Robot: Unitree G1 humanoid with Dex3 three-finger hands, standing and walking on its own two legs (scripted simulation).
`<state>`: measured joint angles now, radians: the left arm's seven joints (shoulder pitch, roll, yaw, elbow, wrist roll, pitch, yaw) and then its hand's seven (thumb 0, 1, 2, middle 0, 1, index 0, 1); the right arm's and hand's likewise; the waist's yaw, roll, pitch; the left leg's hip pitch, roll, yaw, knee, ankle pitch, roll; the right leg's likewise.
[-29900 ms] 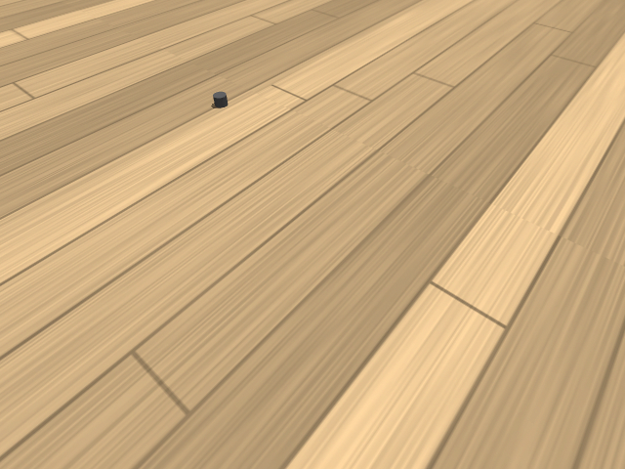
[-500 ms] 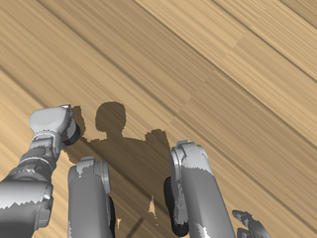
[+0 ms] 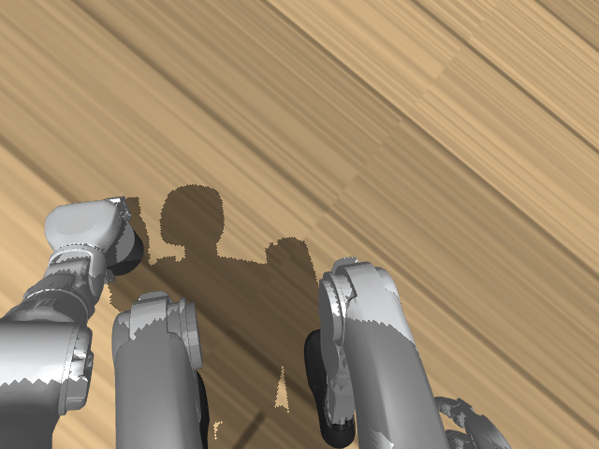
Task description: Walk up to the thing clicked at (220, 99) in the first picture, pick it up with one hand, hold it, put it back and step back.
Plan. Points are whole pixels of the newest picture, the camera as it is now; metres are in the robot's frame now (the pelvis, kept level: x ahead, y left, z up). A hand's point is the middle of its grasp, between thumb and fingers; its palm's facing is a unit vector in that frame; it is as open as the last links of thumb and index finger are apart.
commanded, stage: lower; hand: left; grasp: from above
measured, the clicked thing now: (112, 246) +0.42 +0.21 -0.22
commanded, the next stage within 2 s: rest in 0.06 s
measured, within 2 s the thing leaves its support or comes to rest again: rests again in 1.08 s
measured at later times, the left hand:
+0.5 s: hand (114, 248) +0.42 +0.22 -0.25, palm faces -0.48 -0.09 -0.87, open 10.6 cm
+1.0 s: hand (118, 248) +0.43 +0.22 -0.27, palm faces -0.46 -0.09 -0.88, open 10.6 cm
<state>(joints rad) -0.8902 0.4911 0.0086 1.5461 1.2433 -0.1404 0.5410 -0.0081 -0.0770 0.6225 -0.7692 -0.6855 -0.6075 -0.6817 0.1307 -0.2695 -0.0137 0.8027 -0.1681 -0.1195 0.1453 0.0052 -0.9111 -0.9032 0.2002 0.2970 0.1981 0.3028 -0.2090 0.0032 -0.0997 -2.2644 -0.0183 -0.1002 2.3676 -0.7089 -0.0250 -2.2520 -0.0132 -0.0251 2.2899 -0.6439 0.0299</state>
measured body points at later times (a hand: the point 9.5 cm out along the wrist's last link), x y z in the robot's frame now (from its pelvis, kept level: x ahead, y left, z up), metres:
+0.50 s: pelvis +0.01 +0.00 -0.03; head +0.26 +0.04 +0.34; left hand +0.44 +0.22 -0.20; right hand +0.04 -0.27 -0.15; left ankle +0.08 +0.13 -0.31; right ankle +0.10 -0.13 -0.31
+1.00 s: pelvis +0.01 +0.00 -0.04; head +0.26 +0.06 +0.32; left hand +0.45 +0.22 -0.22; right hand +0.03 -0.27 -0.14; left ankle +0.08 +0.13 -0.31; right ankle +0.10 -0.13 -0.31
